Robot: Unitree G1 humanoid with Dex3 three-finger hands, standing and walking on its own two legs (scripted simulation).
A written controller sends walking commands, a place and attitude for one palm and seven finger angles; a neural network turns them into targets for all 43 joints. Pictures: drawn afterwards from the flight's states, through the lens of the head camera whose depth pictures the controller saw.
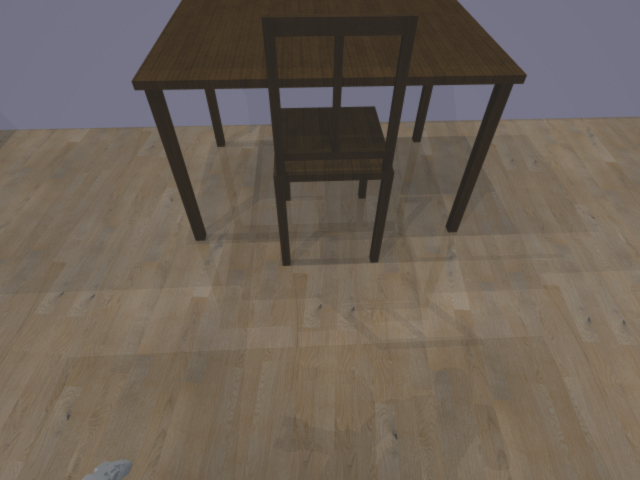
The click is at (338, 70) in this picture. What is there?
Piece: chair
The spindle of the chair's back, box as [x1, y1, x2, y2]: [331, 36, 343, 151]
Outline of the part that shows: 343,36 335,36 331,142 332,151 338,151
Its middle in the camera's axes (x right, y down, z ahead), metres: +0.04 -0.39 +1.08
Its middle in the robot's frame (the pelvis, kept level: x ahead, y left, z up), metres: +1.07 +0.02 -0.05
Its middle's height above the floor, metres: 0.72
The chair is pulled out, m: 0.00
